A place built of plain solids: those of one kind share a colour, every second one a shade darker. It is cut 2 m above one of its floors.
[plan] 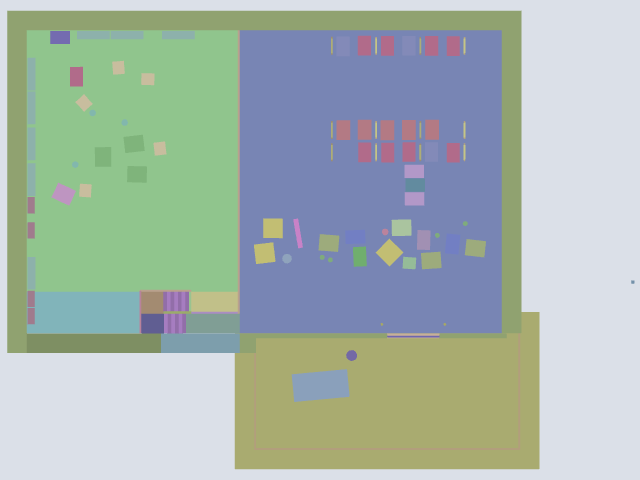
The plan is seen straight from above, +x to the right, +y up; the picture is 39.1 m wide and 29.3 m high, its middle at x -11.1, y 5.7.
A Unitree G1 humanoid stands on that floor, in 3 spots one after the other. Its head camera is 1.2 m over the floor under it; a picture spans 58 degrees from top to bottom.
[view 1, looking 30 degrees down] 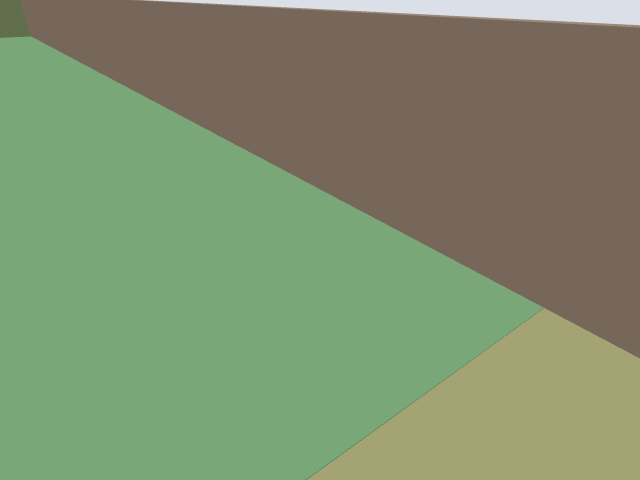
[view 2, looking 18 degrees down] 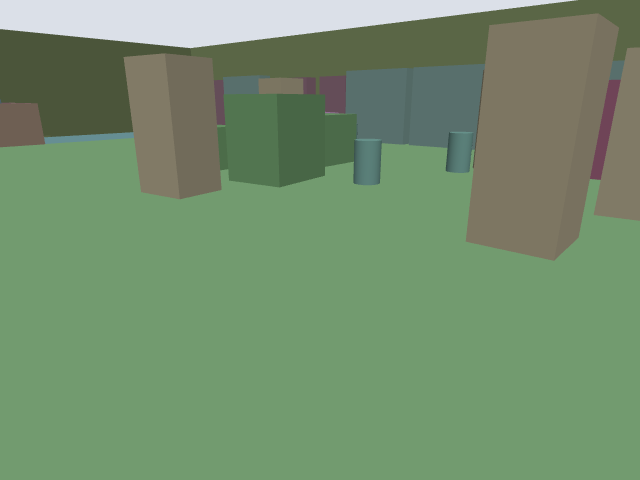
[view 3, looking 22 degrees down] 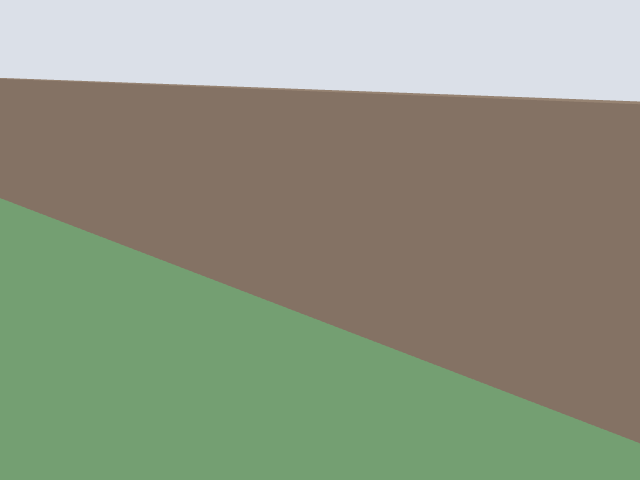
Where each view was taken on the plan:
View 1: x -17.79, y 1.95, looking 53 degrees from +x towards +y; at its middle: floor_loft_metal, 2.40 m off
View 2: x -17.60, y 16.50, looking -140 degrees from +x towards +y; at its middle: floor_loft_metal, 3.88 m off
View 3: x -17.66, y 4.15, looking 35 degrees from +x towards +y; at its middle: rail_loft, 2.02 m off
